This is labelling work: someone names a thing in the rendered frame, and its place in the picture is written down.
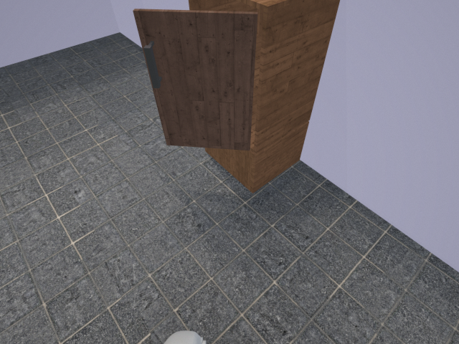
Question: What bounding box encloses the handle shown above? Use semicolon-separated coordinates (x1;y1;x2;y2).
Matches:
143;41;162;88

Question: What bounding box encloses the cupboard door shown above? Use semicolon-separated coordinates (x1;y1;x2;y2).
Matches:
133;9;258;151

